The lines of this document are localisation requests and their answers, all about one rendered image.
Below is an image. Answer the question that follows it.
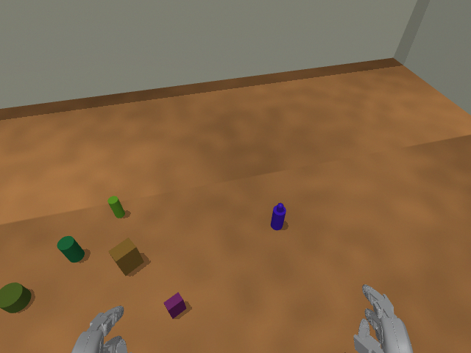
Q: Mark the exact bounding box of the left robot hand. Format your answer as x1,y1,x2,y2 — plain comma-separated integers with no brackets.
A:
71,306,132,353

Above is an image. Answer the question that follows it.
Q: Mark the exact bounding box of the right robot hand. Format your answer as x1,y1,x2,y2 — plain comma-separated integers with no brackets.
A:
353,285,413,353

